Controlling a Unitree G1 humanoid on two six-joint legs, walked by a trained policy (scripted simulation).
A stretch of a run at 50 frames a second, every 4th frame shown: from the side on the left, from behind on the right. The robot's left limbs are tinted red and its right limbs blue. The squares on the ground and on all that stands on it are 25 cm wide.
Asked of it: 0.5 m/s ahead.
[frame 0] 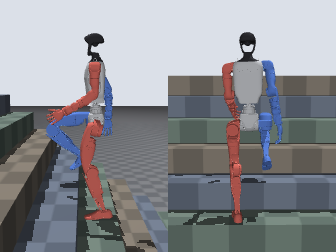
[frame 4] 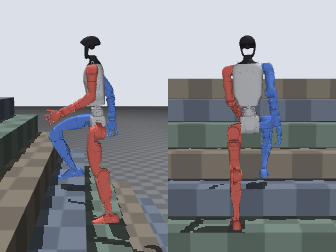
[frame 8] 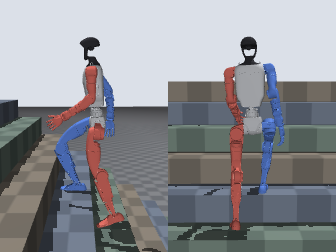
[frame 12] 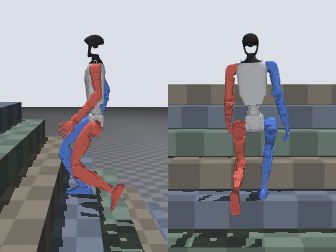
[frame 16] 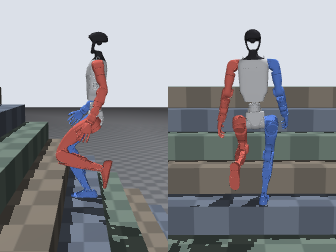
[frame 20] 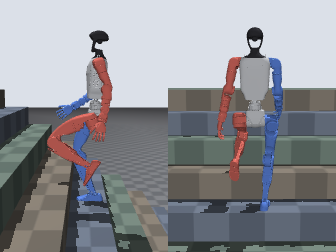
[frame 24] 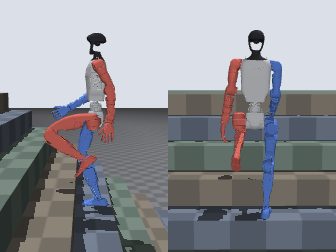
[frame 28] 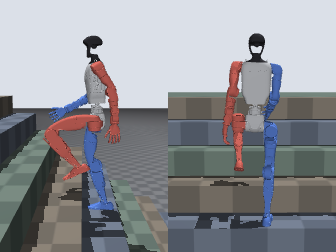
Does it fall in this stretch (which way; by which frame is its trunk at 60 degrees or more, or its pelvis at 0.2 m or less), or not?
no
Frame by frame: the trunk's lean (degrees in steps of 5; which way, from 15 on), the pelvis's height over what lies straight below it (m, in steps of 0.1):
0: 0, 0.8
4: 5, 0.8
8: 5, 0.8
12: 5, 0.7
16: 5, 0.7
20: 5, 0.7
24: 0, 0.8
28: 5, 0.8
